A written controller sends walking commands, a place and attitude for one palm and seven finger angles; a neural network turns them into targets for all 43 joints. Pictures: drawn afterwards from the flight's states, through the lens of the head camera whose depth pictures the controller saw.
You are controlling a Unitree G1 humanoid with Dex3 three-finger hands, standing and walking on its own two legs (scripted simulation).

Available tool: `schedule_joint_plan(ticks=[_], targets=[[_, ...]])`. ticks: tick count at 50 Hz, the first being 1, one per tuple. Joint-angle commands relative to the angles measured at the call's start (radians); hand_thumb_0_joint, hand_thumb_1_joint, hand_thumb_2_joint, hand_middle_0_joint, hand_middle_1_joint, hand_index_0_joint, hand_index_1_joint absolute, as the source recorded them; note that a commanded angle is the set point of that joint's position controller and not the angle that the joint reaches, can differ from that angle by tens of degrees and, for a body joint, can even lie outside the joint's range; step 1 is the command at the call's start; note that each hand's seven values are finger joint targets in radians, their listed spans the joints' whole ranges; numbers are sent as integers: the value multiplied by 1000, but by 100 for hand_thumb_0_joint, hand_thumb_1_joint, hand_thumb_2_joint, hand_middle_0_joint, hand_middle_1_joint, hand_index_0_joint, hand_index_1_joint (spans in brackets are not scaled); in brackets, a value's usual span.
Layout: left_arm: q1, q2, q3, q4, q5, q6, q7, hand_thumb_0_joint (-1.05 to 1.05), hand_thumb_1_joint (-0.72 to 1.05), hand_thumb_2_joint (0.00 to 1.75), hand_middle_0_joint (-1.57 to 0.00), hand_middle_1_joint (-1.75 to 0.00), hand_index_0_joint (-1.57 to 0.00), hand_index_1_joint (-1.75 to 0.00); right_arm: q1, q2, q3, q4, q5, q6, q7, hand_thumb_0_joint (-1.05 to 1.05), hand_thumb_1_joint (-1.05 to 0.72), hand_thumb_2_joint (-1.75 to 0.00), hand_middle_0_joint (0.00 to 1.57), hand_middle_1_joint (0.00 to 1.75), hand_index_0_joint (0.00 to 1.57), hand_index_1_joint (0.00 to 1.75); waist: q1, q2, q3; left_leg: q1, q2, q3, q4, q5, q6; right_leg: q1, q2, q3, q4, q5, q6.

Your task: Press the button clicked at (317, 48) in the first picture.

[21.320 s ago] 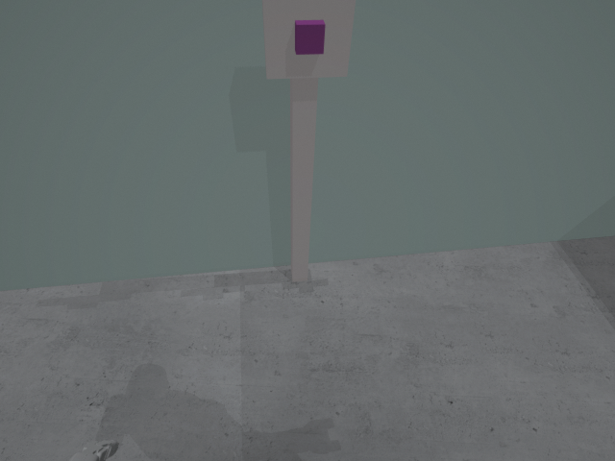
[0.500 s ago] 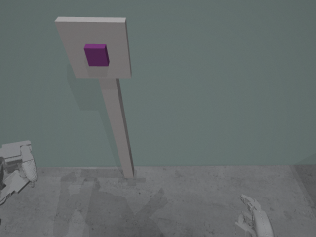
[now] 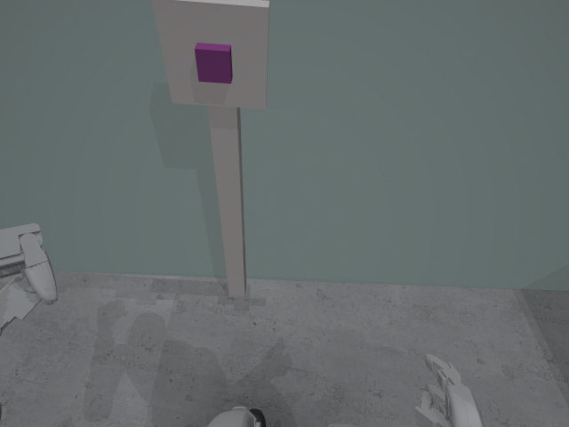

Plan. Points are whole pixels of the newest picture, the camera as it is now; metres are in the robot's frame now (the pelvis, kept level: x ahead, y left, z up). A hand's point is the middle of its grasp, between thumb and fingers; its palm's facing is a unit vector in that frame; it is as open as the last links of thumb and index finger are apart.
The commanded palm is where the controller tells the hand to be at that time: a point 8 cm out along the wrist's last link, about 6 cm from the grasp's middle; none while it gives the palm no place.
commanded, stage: step back with the hand held close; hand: left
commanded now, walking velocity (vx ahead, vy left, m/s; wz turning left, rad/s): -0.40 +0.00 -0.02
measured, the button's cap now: (214, 62) +0.64 +0.16 +0.19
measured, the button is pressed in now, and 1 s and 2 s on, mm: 0 0 0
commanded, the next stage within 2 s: stop stepping back and stand still in 0.14 s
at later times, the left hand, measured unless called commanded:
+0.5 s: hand out of the picture +0.11 +0.24 +0.19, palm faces +0.22 -0.87 -0.45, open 3.1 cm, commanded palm +0.05 +0.29 +0.19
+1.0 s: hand out of the picture +0.06 +0.27 +0.20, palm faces +0.34 -0.81 -0.48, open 3.1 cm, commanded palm +0.00 +0.31 +0.19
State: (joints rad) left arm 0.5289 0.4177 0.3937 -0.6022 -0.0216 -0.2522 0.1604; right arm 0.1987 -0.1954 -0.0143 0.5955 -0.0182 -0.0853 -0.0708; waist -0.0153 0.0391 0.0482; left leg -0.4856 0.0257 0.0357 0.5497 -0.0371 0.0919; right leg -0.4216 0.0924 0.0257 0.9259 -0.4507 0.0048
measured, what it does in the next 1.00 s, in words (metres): walks backwards: right foot, then left foot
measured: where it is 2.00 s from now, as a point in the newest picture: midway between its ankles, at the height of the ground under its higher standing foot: outside the picture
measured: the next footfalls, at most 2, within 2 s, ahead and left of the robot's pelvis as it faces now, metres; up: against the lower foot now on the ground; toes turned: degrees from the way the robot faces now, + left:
right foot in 0.16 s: -0.09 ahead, -0.05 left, +0.00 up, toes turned -7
left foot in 0.34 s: +0.04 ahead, +0.09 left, +0.00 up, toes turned -4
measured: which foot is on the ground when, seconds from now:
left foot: down 0.00-0.16, up 0.18-0.32, down 0.34-0.56, up 0.58-0.80, down 0.82-1.00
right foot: up 0.00-0.14, down 0.16-1.00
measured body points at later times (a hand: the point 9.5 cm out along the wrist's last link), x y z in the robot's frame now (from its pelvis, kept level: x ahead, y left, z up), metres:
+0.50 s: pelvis -0.11 +0.02 +0.02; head -0.10 +0.05 +0.47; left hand +0.09 +0.28 +0.21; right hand +0.02 -0.22 -0.04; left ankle +0.00 +0.09 -0.72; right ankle -0.13 -0.08 -0.70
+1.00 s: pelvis -0.14 +0.04 +0.01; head -0.15 +0.05 +0.46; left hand +0.04 +0.31 +0.22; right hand -0.02 -0.19 -0.08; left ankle -0.12 +0.18 -0.72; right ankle -0.13 -0.04 -0.71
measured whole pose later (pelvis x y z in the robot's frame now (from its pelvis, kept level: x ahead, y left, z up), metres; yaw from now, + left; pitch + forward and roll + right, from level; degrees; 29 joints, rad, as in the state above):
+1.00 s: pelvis -0.14 +0.04 +0.01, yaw -3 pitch -1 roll +0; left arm 0.63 0.42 0.40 -0.59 -0.01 -0.21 0.17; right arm 0.28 -0.15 0.02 0.62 -0.01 -0.12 -0.06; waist -0.04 -0.02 -0.03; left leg -0.26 0.05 0.02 0.55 -0.28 -0.02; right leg -0.30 0.02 -0.08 0.64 -0.41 -0.01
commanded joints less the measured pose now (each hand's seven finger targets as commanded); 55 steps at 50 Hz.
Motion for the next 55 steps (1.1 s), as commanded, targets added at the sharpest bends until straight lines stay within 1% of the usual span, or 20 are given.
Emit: schedule_joint_plan(ticks=[1, 5, 8, 9, 11, 13, 15, 17, 19, 24, 26, 29, 38, 39, 41, 42, 48, 50, 52, 55], targets=[[87, 106, 94, -205, -36, -70, 6, 0, 90, 90, -130, -150, -130, -150, -91, -125, -47, -152, 3, -75, 27, 0, -90, -90, 20, 30, 20, 30, 30, 188, -190, 12, 230, -228, -451, -539, -30, 185, 15, -79, 35, -100, -19], [48, 124, 67, -221, -56, -66, -5, 0, 90, 90, -130, -150, -130, -150, -71, -109, -30, -122, -7, -74, 37, 0, -90, -90, 20, 30, 20, 30, 32, 207, -220, 148, 182, -155, -423, -417, -149, 283, -4, -118, -472, -101, -58], [-39, 212, 105, -262, -51, -84, 3, 0, 90, 90, -130, -150, -130, -150, -72, -94, -22, -89, -5, -40, 26, 0, -90, -90, 20, 30, 20, 30, 23, -190, -168, 355, -17, -22, 319, -286, -166, -142, -431, 290, -836, 117, -190], [-57, 223, 142, -235, -48, -78, 17, 0, 90, 90, -130, -150, -130, -150, -105, -90, 0, -89, -33, -45, 21, 0, -90, -90, 20, 30, 20, 30, 37, -121, -140, 240, -29, -28, 422, -399, -160, -111, -476, 249, -755, 438, -230], [-30, 119, 41, -142, -33, -25, -14, 0, 90, 90, -130, -150, -130, -150, -111, -93, -17, -109, 12, -34, 11, 0, -90, -90, 20, 30, 20, 30, 8, -281, -102, 62, -24, -75, 446, -376, -131, 70, -381, 107, -586, 706, -176], [-22, 145, 76, -134, -21, -11, -9, 0, 90, 90, -130, -150, -130, -150, -139, -91, 9, -125, 10, -20, -10, 0, -90, -90, 20, 30, 20, 30, 7, -175, -49, 65, -6, -42, 160, -317, -108, 162, -326, 53, -498, 837, -123], [16, 146, 86, -180, -32, -8, -10, 0, 90, 90, -130, -150, -130, -150, -97, -122, 2, -136, 18, -31, -22, 0, -90, -90, 20, 30, 20, 30, -4, 45, -124, 286, 4, -35, -189, 106, -82, 167, -205, -12, -329, 678, -36], [11, 165, 88, -272, -41, -42, -15, 0, 90, 90, -130, -150, -130, -150, -57, -144, -23, -163, 24, -74, 7, 0, -90, -90, 20, 30, 20, 30, 28, 170, -264, 490, 222, -271, -212, 440, 11, 80, -75, -4, -191, -12, 1], [113, 174, 131, -272, -66, -33, -18, 0, 90, 90, -130, -150, -130, -150, -68, -127, -23, -170, 3, -96, 10, 0, -90, -90, 20, 30, 20, 30, 26, 241, -261, 364, 264, -451, -382, -137, -9, 81, -49, 35, -94, -131, 2], [199, 127, 109, -244, -25, 5, 6, 0, 90, 90, -130, -150, -130, -150, -73, -127, -23, -178, 14, -75, 15, 0, -90, -90, 20, 30, 20, 30, 21, 208, -113, -28, 136, -191, -485, -645, -84, 402, -9, -123, -368, -16, -24], [195, 119, 85, -188, -15, 18, 2, 0, 90, 90, -130, -150, -130, -150, -56, -122, -30, -167, 11, -56, 7, 0, -90, -90, 20, 30, 20, 30, 17, 130, -92, -60, 59, -110, -366, -575, -116, 457, -38, -114, -539, 1, -42], [65, 160, 120, -199, -29, 11, 6, 0, 90, 90, -130, -150, -130, -150, -55, -135, -47, -128, -4, -22, -3, 0, -90, -90, 20, 30, 20, 30, 9, -225, -88, 75, -45, -46, 391, -326, -112, 21, -445, 381, -833, -273, -235], [-65, 98, 22, -150, 13, -6, 34, 0, 90, 90, -130, -150, -130, -150, -59, -127, -26, -100, -4, -85, -42, 0, -90, -90, 20, 30, 20, 30, 0, -97, -38, 271, -3, 57, -50, -349, -48, 20, -300, 115, -651, -254, -142], [-54, 107, 29, -181, 6, -8, 31, 0, 90, 90, -130, -150, -130, -150, -55, -138, -31, -111, 1, -89, -45, 0, -90, -90, 20, 30, 20, 30, -8, -9, -39, 327, 21, 4, -157, -383, -37, 8, -252, 68, -526, -183, -110], [-70, 125, 59, -285, 8, -36, 34, 0, 90, 90, -130, -150, -130, -150, -40, -156, -30, -134, 1, -97, -29, 0, -90, -90, 20, 30, 20, 30, -1, 284, -50, 376, 282, -431, -319, -375, 80, -111, -66, -103, -123, -38, -12], [-41, 142, 84, -242, 8, -40, 25, 0, 90, 90, -130, -150, -130, -150, -45, -127, -30, -113, 1, -103, -17, 0, -90, -90, 20, 30, 20, 30, -13, 264, -38, 256, 326, -495, -399, -547, 112, -94, -79, -53, 13, -86, -8], [110, 90, 74, -137, 0, -5, 14, 0, 90, 90, -130, -150, -130, -150, -50, -128, -28, -117, 12, -81, 6, 0, -90, -90, 20, 30, 20, 30, 9, 120, -28, -11, 181, -144, -246, -532, 8, 296, -65, -141, -365, 64, -9], [85, 97, 67, -118, 1, 3, 10, 0, 90, 90, -130, -150, -130, -150, -56, -125, -29, -128, 12, -63, 2, 0, -90, -90, 20, 30, 20, 30, 1, 36, -19, -64, 89, -61, -71, -513, -35, 330, -126, 0, -518, 10, -55], [38, 130, 89, -114, -6, 8, 15, 0, 90, 90, -130, -150, -130, -150, -49, -110, -34, -125, 14, -55, 5, 0, -90, -90, 20, 30, 20, 30, 6, -249, -59, -86, -23, -1, 302, -429, -75, 259, -385, 441, -719, -138, -177], [15, 113, 74, -174, -10, -16, 19, 0, 90, 90, -130, -150, -130, -150, -62, -107, -26, -114, 14, -62, 11, 0, -90, -90, 20, 30, 20, 30, -1, -165, -82, -40, 24, -75, 389, -398, -83, 267, -414, 329, -653, 237, -219]])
